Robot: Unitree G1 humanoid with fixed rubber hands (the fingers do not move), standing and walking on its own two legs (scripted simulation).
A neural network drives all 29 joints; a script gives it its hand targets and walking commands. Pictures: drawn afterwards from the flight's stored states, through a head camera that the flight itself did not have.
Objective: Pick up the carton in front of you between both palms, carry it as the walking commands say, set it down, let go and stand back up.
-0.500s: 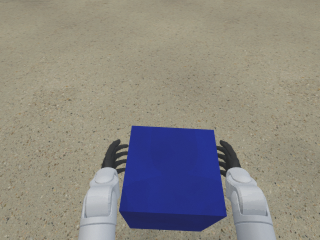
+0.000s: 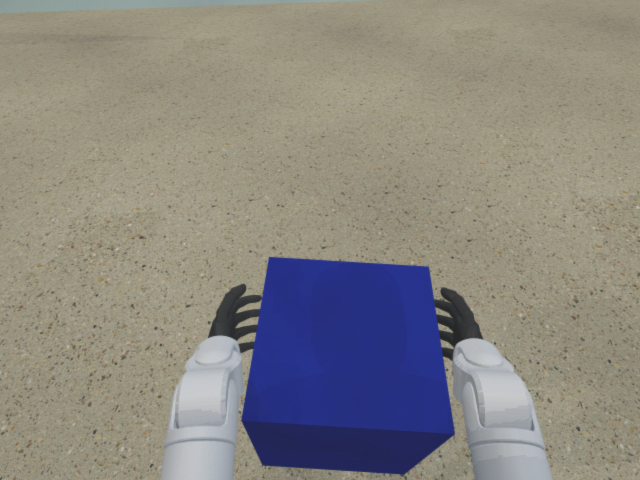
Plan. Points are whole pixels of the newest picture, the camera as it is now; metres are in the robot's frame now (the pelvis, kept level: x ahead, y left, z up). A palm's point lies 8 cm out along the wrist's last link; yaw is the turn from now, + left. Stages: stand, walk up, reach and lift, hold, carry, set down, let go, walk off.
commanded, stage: carry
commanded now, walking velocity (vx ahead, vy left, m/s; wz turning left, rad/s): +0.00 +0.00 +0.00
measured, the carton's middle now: (340, 372) +0.29 +0.00 -0.04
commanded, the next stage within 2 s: hold in 1.14 s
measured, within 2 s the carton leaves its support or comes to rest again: neither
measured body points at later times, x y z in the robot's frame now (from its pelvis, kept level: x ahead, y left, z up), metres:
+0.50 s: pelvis -0.04 +0.01 +0.00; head -0.05 +0.01 +0.45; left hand +0.26 +0.16 +0.03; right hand +0.25 -0.15 +0.03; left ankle -0.09 +0.12 -0.73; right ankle +0.01 -0.09 -0.73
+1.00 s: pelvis -0.07 +0.01 +0.00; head -0.08 +0.01 +0.45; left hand +0.23 +0.16 +0.03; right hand +0.23 -0.15 +0.02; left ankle -0.09 +0.12 -0.73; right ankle +0.01 -0.09 -0.73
